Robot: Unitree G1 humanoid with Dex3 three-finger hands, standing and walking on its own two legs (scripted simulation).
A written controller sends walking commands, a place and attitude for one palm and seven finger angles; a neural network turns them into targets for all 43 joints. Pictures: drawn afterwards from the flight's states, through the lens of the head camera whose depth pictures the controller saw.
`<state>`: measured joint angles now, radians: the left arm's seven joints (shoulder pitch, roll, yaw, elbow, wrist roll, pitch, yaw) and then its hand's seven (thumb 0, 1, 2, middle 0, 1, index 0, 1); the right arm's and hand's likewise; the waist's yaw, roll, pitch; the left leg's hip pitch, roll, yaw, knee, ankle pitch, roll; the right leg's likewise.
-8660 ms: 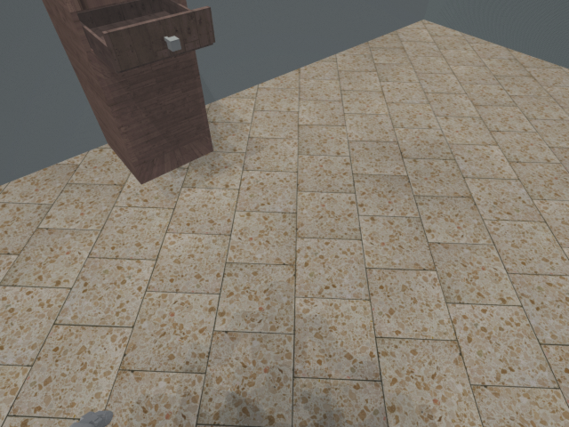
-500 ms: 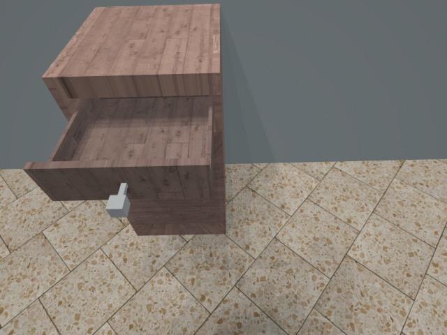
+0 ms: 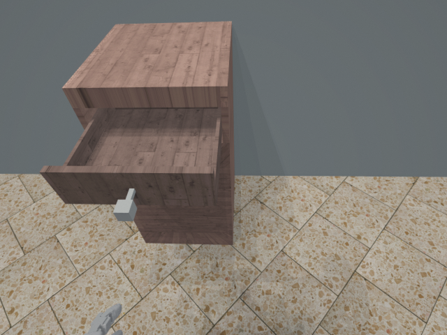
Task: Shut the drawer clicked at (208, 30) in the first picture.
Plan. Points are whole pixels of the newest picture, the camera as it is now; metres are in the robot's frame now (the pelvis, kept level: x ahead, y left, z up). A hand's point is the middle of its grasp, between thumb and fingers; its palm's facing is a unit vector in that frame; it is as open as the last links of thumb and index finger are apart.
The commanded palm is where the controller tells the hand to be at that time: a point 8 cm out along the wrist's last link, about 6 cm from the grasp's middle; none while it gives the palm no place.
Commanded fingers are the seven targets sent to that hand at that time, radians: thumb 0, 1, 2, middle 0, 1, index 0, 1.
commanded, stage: raise the hand and make a fist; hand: left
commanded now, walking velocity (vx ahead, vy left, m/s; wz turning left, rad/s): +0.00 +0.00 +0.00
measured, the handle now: (127, 203) +0.39 +0.25 -0.02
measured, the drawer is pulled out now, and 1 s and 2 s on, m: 0.24 0.24 0.24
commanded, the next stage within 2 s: bring the fist close to the handle in 1.78 s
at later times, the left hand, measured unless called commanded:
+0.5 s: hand (115, 316) +0.16 +0.20 -0.01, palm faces +0.01 -1.00 -0.05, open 4.9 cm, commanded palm +0.14 +0.25 -0.01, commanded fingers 0.00 0.90 0.90 -0.84 -0.99 -0.84 -0.99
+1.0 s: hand (109, 295) +0.18 +0.20 +0.03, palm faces +0.02 -1.00 -0.05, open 3.1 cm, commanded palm +0.15 +0.26 +0.04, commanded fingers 0.00 0.90 0.90 -1.34 -1.53 -1.34 -1.53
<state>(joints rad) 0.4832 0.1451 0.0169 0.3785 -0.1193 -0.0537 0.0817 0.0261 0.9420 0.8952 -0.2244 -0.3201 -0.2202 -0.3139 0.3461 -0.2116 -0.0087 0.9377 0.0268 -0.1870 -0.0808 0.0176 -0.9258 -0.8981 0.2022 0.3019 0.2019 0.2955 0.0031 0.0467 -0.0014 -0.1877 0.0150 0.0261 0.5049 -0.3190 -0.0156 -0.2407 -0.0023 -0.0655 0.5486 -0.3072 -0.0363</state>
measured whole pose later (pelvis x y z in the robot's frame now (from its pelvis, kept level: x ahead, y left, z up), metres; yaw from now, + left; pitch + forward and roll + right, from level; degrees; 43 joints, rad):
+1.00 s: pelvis -0.03 +0.04 -0.05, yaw +1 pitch +8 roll -2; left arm 0.47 0.20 0.06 -0.22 -0.19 -0.27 -0.13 0.02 0.90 0.90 -1.15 -1.33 -1.15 -1.32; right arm 0.27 -0.26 0.01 0.51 0.02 -0.23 -0.04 0.01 -0.91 -0.90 0.20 0.30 0.20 0.30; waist 0.00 0.03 -0.10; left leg -0.62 0.00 0.01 0.96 -0.48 0.04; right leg -0.62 -0.03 -0.07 0.90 -0.42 0.01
